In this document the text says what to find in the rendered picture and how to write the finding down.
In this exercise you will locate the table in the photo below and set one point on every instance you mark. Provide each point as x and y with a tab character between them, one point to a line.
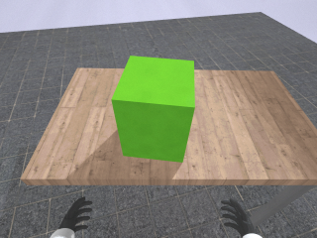
246	129

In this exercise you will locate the right robot hand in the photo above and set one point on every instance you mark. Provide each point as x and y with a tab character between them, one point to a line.
244	224

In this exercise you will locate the left robot hand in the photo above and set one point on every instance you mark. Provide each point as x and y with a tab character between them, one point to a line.
71	219

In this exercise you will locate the left robot forearm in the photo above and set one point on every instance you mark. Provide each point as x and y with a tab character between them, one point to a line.
63	233

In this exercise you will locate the carton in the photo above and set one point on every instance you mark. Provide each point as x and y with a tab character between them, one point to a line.
153	104

